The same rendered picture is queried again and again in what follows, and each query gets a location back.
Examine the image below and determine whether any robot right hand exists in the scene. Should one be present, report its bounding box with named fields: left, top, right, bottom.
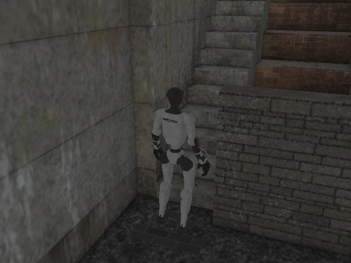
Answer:
left=197, top=161, right=210, bottom=176

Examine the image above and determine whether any humanoid robot torso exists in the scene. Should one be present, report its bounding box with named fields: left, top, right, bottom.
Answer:
left=162, top=108, right=187, bottom=165

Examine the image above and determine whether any left robot shin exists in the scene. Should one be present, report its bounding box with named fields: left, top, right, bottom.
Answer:
left=159, top=181, right=170, bottom=217

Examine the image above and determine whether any robot left hand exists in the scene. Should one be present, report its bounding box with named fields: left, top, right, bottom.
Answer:
left=154, top=147, right=164, bottom=160

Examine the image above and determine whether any right robot forearm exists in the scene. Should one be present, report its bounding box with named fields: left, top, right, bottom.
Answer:
left=192, top=138, right=206, bottom=164

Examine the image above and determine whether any robot left upper arm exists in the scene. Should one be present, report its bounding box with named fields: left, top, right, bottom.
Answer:
left=152, top=108, right=165, bottom=136

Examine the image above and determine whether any left robot forearm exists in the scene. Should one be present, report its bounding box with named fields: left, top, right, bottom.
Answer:
left=151, top=133, right=161, bottom=150

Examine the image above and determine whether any robot right upper arm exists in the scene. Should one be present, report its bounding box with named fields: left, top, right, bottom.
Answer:
left=183, top=113, right=196, bottom=146

